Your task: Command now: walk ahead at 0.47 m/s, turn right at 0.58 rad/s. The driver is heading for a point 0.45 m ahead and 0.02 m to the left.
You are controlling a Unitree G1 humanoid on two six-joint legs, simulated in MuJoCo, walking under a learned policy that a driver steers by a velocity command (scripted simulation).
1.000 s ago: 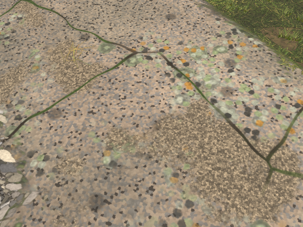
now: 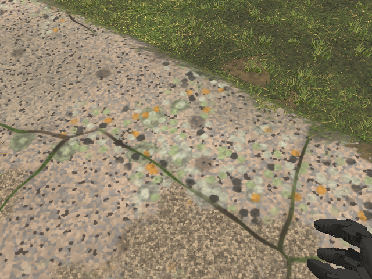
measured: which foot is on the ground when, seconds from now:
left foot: down 0.00-0.50, up 0.52-0.84, down 0.86-1.00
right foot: down 0.00-0.02, up 0.04-0.46, down 0.48-1.00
